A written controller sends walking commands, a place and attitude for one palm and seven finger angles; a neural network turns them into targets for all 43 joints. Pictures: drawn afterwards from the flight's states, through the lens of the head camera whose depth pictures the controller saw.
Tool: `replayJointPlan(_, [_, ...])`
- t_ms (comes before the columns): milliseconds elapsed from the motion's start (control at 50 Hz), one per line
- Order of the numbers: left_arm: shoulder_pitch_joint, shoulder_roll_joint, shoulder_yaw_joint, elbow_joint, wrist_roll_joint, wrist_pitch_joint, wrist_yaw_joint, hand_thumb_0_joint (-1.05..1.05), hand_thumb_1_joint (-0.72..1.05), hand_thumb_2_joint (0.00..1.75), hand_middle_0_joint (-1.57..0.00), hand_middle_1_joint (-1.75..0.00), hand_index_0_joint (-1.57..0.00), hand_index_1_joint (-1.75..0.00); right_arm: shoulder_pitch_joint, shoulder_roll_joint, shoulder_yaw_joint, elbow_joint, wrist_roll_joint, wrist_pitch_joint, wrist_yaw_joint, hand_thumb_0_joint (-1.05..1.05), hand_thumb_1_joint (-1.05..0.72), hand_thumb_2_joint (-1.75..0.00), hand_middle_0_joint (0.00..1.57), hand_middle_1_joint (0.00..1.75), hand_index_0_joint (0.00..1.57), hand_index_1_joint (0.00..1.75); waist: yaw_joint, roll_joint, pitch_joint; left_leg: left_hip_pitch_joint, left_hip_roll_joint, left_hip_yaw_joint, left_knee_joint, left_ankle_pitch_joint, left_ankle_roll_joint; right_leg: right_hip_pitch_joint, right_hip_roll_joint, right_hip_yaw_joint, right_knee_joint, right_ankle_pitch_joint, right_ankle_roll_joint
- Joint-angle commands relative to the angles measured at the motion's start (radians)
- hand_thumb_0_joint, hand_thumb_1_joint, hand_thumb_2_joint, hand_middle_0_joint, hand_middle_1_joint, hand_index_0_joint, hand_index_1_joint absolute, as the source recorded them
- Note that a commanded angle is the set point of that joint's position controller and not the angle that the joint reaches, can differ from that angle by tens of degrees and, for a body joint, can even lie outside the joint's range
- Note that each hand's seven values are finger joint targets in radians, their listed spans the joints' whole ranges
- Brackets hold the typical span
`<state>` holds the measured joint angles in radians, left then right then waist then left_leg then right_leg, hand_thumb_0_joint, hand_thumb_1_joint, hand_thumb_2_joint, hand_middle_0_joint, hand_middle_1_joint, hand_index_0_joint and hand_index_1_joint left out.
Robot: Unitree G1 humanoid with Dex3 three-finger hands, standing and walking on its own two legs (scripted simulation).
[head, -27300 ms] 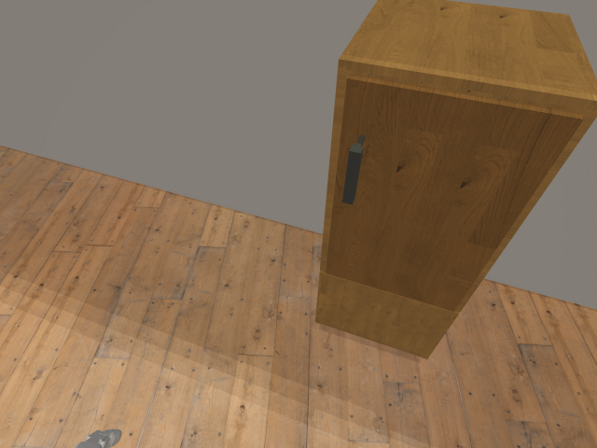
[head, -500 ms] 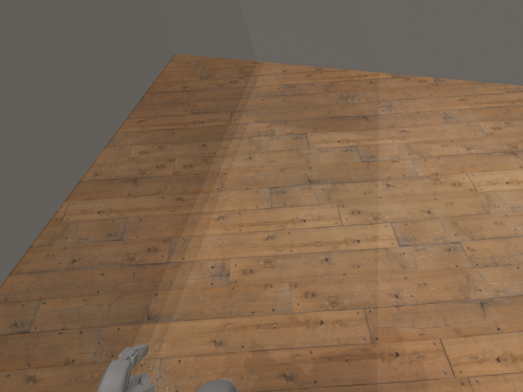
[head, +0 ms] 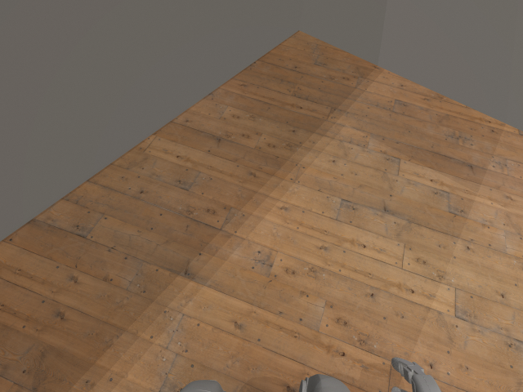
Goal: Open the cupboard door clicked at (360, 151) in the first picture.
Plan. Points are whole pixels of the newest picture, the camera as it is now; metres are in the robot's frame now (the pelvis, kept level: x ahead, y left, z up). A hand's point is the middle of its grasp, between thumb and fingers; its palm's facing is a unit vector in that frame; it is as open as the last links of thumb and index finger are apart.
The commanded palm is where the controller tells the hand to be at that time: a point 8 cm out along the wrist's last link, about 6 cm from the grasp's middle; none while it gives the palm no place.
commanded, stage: turn to face it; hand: left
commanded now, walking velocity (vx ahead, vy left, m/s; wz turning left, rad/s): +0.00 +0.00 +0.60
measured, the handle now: out of the picture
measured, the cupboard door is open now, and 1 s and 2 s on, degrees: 47 47 47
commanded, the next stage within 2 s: none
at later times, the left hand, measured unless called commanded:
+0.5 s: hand out of the picture +0.08 +0.14 -0.13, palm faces +0.26 -0.93 -0.26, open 7.4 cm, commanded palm none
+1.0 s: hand out of the picture -0.05 +0.19 -0.16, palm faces +0.60 -0.76 -0.26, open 7.4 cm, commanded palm none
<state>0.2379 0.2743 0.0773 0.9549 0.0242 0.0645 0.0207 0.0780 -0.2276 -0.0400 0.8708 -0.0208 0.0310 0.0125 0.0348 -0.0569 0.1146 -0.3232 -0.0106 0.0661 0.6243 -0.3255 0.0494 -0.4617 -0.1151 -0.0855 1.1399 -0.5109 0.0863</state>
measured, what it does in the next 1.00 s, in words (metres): steps on the spot, turning left: right foot, then left foot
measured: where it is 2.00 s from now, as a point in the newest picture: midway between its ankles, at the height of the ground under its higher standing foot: outside the picture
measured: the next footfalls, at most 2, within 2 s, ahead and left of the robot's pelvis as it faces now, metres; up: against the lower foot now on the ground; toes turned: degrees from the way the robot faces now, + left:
right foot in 0.34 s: +0.07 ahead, -0.15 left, +0.00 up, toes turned +8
left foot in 0.78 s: +0.00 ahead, +0.07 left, +0.00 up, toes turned +35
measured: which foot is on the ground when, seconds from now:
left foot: down 0.00-0.32, up 0.34-0.76, down 0.78-1.00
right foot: up 0.00-0.32, down 0.34-0.78, up 0.80-1.00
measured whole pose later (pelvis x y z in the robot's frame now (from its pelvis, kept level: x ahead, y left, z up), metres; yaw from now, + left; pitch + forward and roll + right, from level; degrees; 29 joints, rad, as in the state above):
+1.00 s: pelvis +0.03 -0.03 +0.01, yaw +35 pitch +2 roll +0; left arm 0.18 0.26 0.08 0.92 0.02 0.06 0.01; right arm 0.11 -0.22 -0.04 0.90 -0.02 0.03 0.00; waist 0.03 -0.04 0.11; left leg -0.27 -0.03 0.01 0.51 -0.27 0.04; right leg -0.50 -0.10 -0.02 1.11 -0.42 0.10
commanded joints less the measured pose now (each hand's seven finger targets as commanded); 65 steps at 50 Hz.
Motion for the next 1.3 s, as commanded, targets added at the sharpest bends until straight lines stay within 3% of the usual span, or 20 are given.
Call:
replayJointPlan(0, [-0.014,0.059,0.008,-0.097,-0.001,-0.035,-0.010,0.00,0.90,0.90,-0.20,-0.30,-0.20,-0.30,0.067,-0.202,-0.058,-0.040,0.004,-0.021,-0.027,0.00,-0.90,-0.90,0.20,0.30,0.20,0.30,-0.035,0.185,-0.177,0.196,0.244,-0.225,-0.257,0.571,0.111,-0.119,0.002,0.084,0.040,0.131,0.016])
replayJointPlan(200, [-0.113,0.032,0.000,-0.158,-0.012,-0.045,-0.004,0.00,0.90,0.90,-0.20,-0.30,-0.20,-0.30,0.121,-0.196,-0.079,-0.023,-0.006,-0.009,-0.021,0.00,-0.90,-0.90,0.20,0.30,0.20,0.30,-0.060,0.234,-0.173,0.141,0.210,-0.367,-0.220,0.518,0.117,0.044,0.089,0.060,-0.342,0.089,-0.001])
replayJointPlan(260, [-0.031,0.039,0.006,-0.141,-0.018,-0.058,0.002,0.00,0.90,0.90,-0.20,-0.30,-0.20,-0.30,0.078,-0.188,-0.084,-0.034,0.000,-0.003,-0.023,0.00,-0.90,-0.90,0.20,0.30,0.20,0.30,-0.013,0.217,-0.186,0.014,0.174,-0.397,-0.151,0.459,0.081,0.266,0.113,0.050,-0.582,0.230,-0.019])
replayJointPlan(280, [0.025,0.074,0.014,-0.131,-0.013,-0.070,0.006,0.00,0.90,0.90,-0.20,-0.30,-0.20,-0.30,0.071,-0.166,-0.082,-0.041,0.007,-0.005,-0.018,0.00,-0.90,-0.90,0.20,0.30,0.20,0.30,0.016,0.122,-0.201,-0.066,0.122,-0.365,-0.084,0.329,0.035,0.399,0.064,0.086,-0.738,0.332,-0.027])
replayJointPlan(300, [0.055,0.165,0.035,-0.125,0.004,-0.082,0.017,0.00,0.90,0.90,-0.20,-0.30,-0.20,-0.30,0.103,-0.092,-0.074,-0.052,0.018,-0.006,-0.011,0.00,-0.90,-0.90,0.20,0.30,0.20,0.30,0.022,-0.155,-0.231,-0.277,-0.016,-0.205,0.137,-0.050,-0.050,0.575,-0.215,0.352,-0.841,0.427,-0.108])
replayJointPlan(320, [0.042,0.201,0.026,-0.133,0.003,-0.074,0.016,0.00,0.90,0.90,-0.20,-0.30,-0.20,-0.30,0.105,-0.099,-0.076,-0.061,0.008,-0.003,-0.009,0.00,-0.90,-0.90,0.20,0.30,0.20,0.30,0.019,-0.229,-0.206,-0.295,-0.065,-0.112,0.401,-0.327,-0.083,0.455,-0.402,0.441,-0.836,0.548,-0.217])
replayJointPlan(380, [-0.098,0.080,0.002,-0.159,-0.009,-0.073,0.022,0.00,0.90,0.90,-0.20,-0.30,-0.20,-0.30,0.117,-0.099,-0.078,-0.001,0.002,0.028,0.003,0.00,-0.90,-0.90,0.20,0.30,0.20,0.30,-0.057,-0.126,-0.123,-0.280,0.032,-0.134,0.670,-0.125,-0.103,0.305,-0.250,0.220,-0.806,0.576,-0.203])
replayJointPlan(420, [-0.082,0.054,-0.006,-0.157,-0.010,-0.085,0.020,0.00,0.90,0.90,-0.20,-0.30,-0.20,-0.30,0.112,-0.075,-0.064,0.015,0.003,0.030,0.011,0.00,-0.90,-0.90,0.20,0.30,0.20,0.30,-0.061,-0.117,-0.126,-0.275,0.039,-0.095,0.636,-0.065,-0.120,0.344,-0.195,0.090,-0.770,0.767,-0.171])
replayJointPlan(660, [0.067,0.131,0.025,-0.098,0.006,-0.076,0.016,0.00,0.90,0.90,-0.20,-0.30,-0.20,-0.30,-0.035,-0.046,-0.036,-0.022,0.012,0.022,0.020,0.00,-0.90,-0.90,0.20,0.30,0.20,0.30,0.012,-0.160,-0.133,-0.127,0.032,0.037,0.169,-0.139,-0.092,0.428,-0.275,-0.028,-0.691,0.861,-0.199])
replayJointPlan(720, [0.038,0.149,0.034,-0.097,-0.001,-0.073,0.006,0.00,0.90,0.90,-0.20,-0.30,-0.20,-0.30,0.054,-0.079,-0.043,-0.017,0.007,0.008,0.017,0.00,-0.90,-0.90,0.20,0.30,0.20,0.30,-0.046,-0.106,-0.183,0.083,0.005,0.064,-0.078,0.018,-0.067,0.346,-0.258,-0.098,-0.544,0.791,-0.141])
replayJointPlan(740, [0.026,0.135,0.032,-0.105,-0.008,-0.070,0.001,0.00,0.90,0.90,-0.20,-0.30,-0.20,-0.30,0.136,-0.137,-0.059,0.000,0.002,0.000,0.016,0.00,-0.90,-0.90,0.20,0.30,0.20,0.30,-0.099,0.010,-0.231,0.279,0.071,-0.014,-0.184,0.203,-0.031,0.202,-0.228,-0.136,-0.368,0.644,-0.089])
replayJointPlan(760, [-0.005,0.062,0.015,-0.153,-0.016,-0.066,-0.011,0.00,0.90,0.90,-0.20,-0.30,-0.20,-0.30,0.213,-0.271,-0.094,0.006,-0.007,-0.007,0.008,0.00,-0.90,-0.90,0.20,0.30,0.20,0.30,-0.145,0.346,-0.263,0.437,0.382,-0.448,-0.222,0.615,0.130,-0.114,-0.053,-0.151,-0.105,-0.045,0.000])
replayJointPlan(780, [-0.093,0.063,-0.001,-0.196,-0.004,-0.050,-0.002,0.00,0.90,0.90,-0.20,-0.30,-0.20,-0.30,0.269,-0.304,-0.093,0.023,0.003,0.003,0.001,0.00,-0.90,-0.90,0.20,0.30,0.20,0.30,-0.160,0.271,-0.245,0.381,0.469,-0.474,-0.227,0.739,0.205,-0.163,-0.029,-0.007,0.005,-0.174,-0.010])
replayJointPlan(900, [-0.036,0.060,0.011,-0.110,-0.003,-0.033,-0.010,0.00,0.90,0.90,-0.20,-0.30,-0.20,-0.30,0.070,-0.199,-0.061,-0.029,0.002,-0.020,-0.029,0.00,-0.90,-0.90,0.20,0.30,0.20,0.30,-0.040,0.186,-0.167,0.211,0.244,-0.242,-0.253,0.596,0.113,-0.112,-0.004,0.082,0.033,0.109,0.011])
replayJointPlan(1060, [-0.117,0.035,0.003,-0.159,-0.010,-0.039,-0.007,0.00,0.90,0.90,-0.20,-0.30,-0.20,-0.30,0.112,-0.202,-0.074,-0.016,-0.005,-0.012,-0.023,0.00,-0.90,-0.90,0.20,0.30,0.20,0.30,-0.064,0.213,-0.159,0.177,0.215,-0.331,-0.231,0.527,0.119,-0.009,0.059,0.061,-0.259,0.079,0.007])
replayJointPlan(1140, [-0.051,0.035,0.005,-0.154,-0.017,-0.054,-0.003,0.00,0.90,0.90,-0.20,-0.30,-0.20,-0.30,0.075,-0.201,-0.082,-0.028,-0.003,-0.004,-0.024,0.00,-0.90,-0.90,0.20,0.30,0.20,0.30,-0.029,0.235,-0.190,0.104,0.182,-0.385,-0.157,0.553,0.093,0.189,0.113,0.038,-0.517,0.171,-0.013])
replayJointPlan(1180, [0.047,0.105,0.022,-0.134,-0.008,-0.077,0.007,0.00,0.90,0.90,-0.20,-0.30,-0.20,-0.30,0.070,-0.146,-0.079,-0.040,0.013,-0.006,-0.016,0.00,-0.90,-0.90,0.20,0.30,0.20,0.30,0.019,0.064,-0.224,-0.101,0.081,-0.322,-0.008,0.263,0.001,0.484,-0.016,0.145,-0.786,0.379,-0.045])
replayJointPlan(1200, [0.070,0.194,0.040,-0.126,0.007,-0.082,0.017,0.00,0.90,0.90,-0.20,-0.30,-0.20,-0.30,0.088,-0.075,-0.069,-0.058,0.018,-0.007,-0.011,0.00,-0.90,-0.90,0.20,0.30,0.20,0.30,0.029,-0.252,-0.227,-0.295,-0.083,-0.119,0.255,-0.240,-0.085,0.586,-0.328,0.427,-0.828,0.559,-0.165])
replayJointPlan(1220, [0.059,0.179,0.026,-0.127,-0.003,-0.081,0.018,0.00,0.90,0.90,-0.20,-0.30,-0.20,-0.30,0.083,-0.119,-0.078,-0.046,0.003,0.001,-0.013,0.00,-0.90,-0.90,0.20,0.30,0.20,0.30,0.022,-0.225,-0.213,-0.280,-0.035,-0.148,0.479,-0.324,-0.085,0.461,-0.398,0.414,-0.812,0.657,-0.235])
replayJointPlan(1280, [-0.081,0.071,0.001,-0.158,-0.010,-0.075,0.021,0.00,0.90,0.90,-0.20,-0.30,-0.20,-0.30,0.094,-0.090,-0.074,0.004,0.005,0.028,0.005,0.00,-0.90,-0.90,0.20,0.30,0.20,0.30,-0.055,-0.111,-0.120,-0.270,0.027,-0.132,0.676,-0.106,-0.105,0.329,-0.231,0.163,-0.787,0.664,-0.197])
